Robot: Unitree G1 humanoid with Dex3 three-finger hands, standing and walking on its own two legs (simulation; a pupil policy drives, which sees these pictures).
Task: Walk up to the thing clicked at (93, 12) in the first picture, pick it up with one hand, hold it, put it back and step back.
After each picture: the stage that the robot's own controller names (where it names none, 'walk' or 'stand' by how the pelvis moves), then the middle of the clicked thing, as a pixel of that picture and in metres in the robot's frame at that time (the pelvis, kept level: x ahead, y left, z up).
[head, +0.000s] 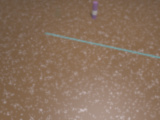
stand; (94, 10) +2.06 -0.16 -0.66
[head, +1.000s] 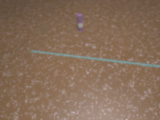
walk; (80, 22) +1.93 +0.19 -0.63
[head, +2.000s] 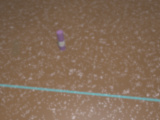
walk; (61, 40) +1.35 +0.34 -0.65
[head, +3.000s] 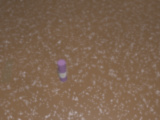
walk; (62, 71) +0.88 +0.24 -0.64
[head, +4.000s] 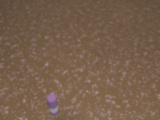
walk; (53, 105) +0.58 +0.21 -0.64
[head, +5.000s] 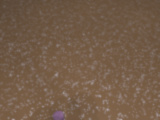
stand; out of the picture +0.45 +0.18 -0.65
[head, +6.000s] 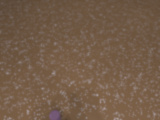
stand; out of the picture +0.45 +0.20 -0.65
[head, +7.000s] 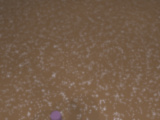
stand; out of the picture +0.46 +0.20 -0.66
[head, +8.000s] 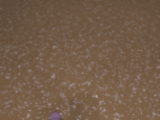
stand; out of the picture +0.45 +0.20 -0.66
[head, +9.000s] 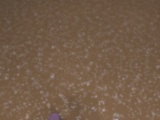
go down; out of the picture +0.44 +0.20 -0.66
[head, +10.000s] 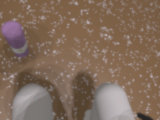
go down; (17, 42) +0.52 +0.25 -0.28
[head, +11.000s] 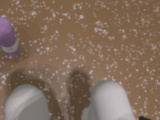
approach; (7, 40) +0.51 +0.26 -0.26
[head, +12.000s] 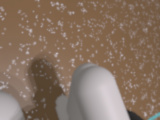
close in; out of the picture +0.49 +0.32 -0.16
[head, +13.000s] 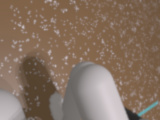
lift; out of the picture +0.48 +0.31 -0.17
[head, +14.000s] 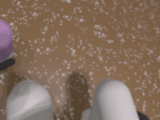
lift; out of the picture +0.39 +0.27 -0.05
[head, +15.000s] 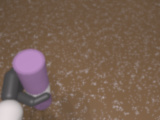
hold; (37, 85) +0.31 +0.15 +0.08
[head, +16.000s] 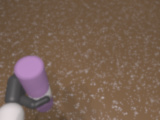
hold; (38, 88) +0.31 +0.16 +0.04
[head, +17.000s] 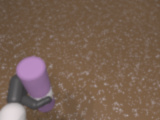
hold; (40, 89) +0.31 +0.16 +0.04
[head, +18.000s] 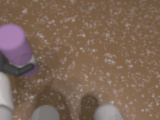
crouch; (21, 56) +0.42 +0.19 -0.03
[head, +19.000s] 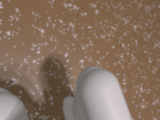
lower; out of the picture +0.47 +0.29 -0.14
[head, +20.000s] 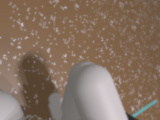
lower; out of the picture +0.46 +0.32 -0.17
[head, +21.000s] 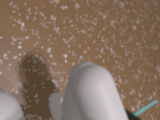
lower; out of the picture +0.46 +0.32 -0.17
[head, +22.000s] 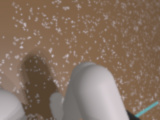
lower; out of the picture +0.46 +0.32 -0.17
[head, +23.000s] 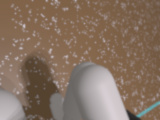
rest; out of the picture +0.46 +0.31 -0.16
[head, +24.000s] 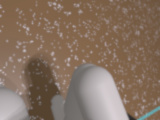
open; out of the picture +0.47 +0.30 -0.18
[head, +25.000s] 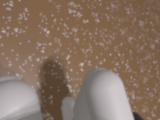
stand; out of the picture +0.48 +0.28 -0.19
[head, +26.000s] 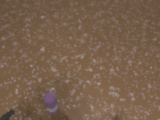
stand; (51, 104) +0.45 +0.17 -0.54
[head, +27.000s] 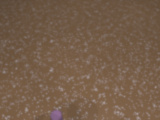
stand; out of the picture +0.45 +0.18 -0.60
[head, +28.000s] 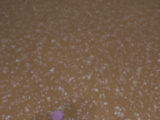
stand; out of the picture +0.44 +0.17 -0.60
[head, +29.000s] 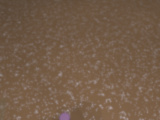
stand; out of the picture +0.46 +0.15 -0.65
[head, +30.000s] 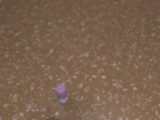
walk; (62, 95) +0.55 +0.19 -0.63
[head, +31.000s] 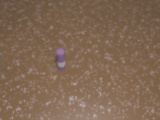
walk; (61, 60) +0.87 +0.16 -0.63
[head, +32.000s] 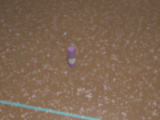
stand; (71, 57) +1.11 +0.17 -0.64
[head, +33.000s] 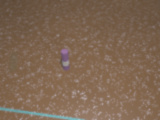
stand; (65, 60) +1.08 +0.20 -0.66
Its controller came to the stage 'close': yes
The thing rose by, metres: 0.69
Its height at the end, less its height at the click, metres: +0.00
